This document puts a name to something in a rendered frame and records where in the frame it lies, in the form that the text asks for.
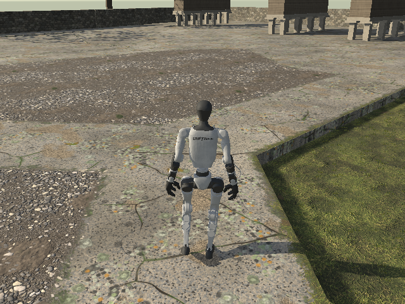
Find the right robot forearm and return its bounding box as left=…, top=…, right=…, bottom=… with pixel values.
left=225, top=155, right=237, bottom=185

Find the robot left upper arm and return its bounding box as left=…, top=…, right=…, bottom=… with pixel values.
left=174, top=127, right=190, bottom=163

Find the right robot hand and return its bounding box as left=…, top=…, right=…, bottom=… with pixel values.
left=223, top=184, right=239, bottom=200

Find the left robot hand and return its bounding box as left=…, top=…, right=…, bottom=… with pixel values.
left=166, top=181, right=180, bottom=197

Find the robot right upper arm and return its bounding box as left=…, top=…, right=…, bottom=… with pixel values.
left=217, top=128, right=232, bottom=164

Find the robot right shin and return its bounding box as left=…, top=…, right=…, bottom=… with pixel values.
left=207, top=210, right=218, bottom=251

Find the robot torso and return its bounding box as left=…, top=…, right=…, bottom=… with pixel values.
left=189, top=125, right=218, bottom=190

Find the left robot forearm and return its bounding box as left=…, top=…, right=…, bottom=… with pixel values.
left=167, top=153, right=180, bottom=182

